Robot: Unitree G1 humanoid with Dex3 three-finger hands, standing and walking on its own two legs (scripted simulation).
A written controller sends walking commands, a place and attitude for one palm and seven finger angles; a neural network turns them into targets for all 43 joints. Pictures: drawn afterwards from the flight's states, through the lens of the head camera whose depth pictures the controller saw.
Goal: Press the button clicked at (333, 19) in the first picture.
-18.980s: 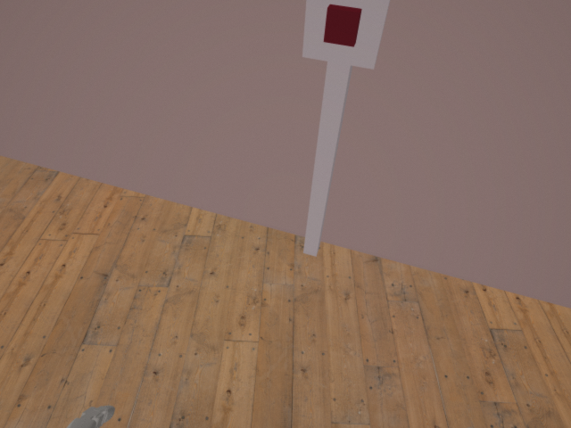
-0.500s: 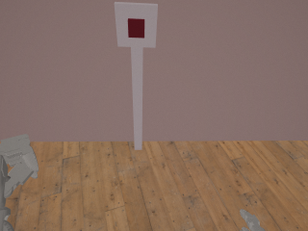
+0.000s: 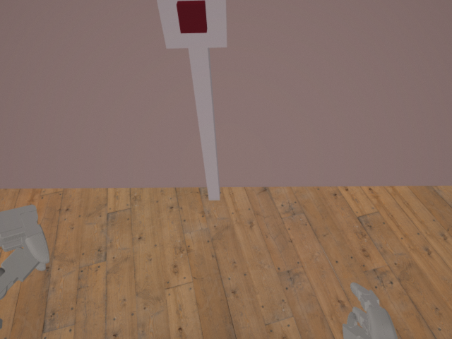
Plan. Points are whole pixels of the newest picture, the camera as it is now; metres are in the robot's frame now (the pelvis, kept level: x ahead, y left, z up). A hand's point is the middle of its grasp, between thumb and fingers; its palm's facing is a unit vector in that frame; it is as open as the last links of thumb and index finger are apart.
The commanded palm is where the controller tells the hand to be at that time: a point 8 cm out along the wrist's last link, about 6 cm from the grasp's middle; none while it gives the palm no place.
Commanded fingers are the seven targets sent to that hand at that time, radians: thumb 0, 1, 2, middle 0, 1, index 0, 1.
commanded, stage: stop stepping back and stand still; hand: left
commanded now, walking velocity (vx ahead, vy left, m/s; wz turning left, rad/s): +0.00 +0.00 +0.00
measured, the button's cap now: (192, 16) +0.84 +0.14 +0.18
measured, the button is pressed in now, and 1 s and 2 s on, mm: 0 0 0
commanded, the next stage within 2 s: let the arm hang, fingers relaxed in 0.86 s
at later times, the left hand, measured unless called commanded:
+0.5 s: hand (5, 249) +0.19 +0.29 +0.16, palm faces +0.36 -0.81 -0.46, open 3.1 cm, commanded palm +0.14 +0.32 +0.17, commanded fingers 0.00 0.90 0.90 -1.30 -1.50 -1.30 -1.50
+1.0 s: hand (16, 258) +0.20 +0.30 +0.12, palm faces +0.30 -0.82 -0.48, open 3.1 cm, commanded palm none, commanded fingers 0.00 0.90 0.90 -1.19 -1.38 -1.19 -1.38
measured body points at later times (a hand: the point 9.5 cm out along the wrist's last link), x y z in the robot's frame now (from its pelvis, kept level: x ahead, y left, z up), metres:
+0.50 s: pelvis +0.00 +0.05 +0.00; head +0.02 +0.05 +0.45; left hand +0.17 +0.33 +0.18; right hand +0.17 -0.18 -0.09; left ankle +0.03 +0.13 -0.74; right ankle +0.00 -0.05 -0.74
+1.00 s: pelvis +0.00 +0.06 +0.00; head +0.01 +0.06 +0.45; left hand +0.17 +0.34 +0.14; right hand +0.17 -0.18 -0.09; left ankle +0.03 +0.13 -0.74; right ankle +0.00 -0.05 -0.74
